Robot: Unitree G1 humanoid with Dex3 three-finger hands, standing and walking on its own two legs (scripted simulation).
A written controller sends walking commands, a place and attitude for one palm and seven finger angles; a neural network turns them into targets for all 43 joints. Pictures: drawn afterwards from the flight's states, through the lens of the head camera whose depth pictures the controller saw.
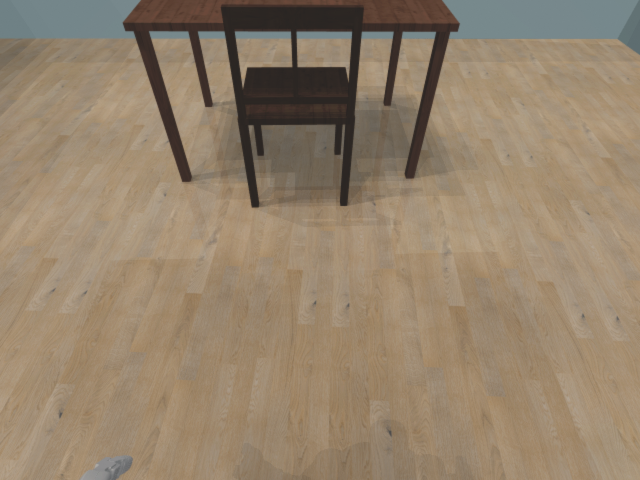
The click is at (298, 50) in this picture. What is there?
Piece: chair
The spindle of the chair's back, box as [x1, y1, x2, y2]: [291, 29, 297, 96]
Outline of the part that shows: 291,29 293,93 294,96 297,96 296,32 295,29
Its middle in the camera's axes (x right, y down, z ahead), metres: -0.09 -0.60 +1.32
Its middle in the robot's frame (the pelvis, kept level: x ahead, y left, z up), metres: +1.38 +0.15 -0.11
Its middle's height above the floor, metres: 0.66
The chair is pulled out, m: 0.00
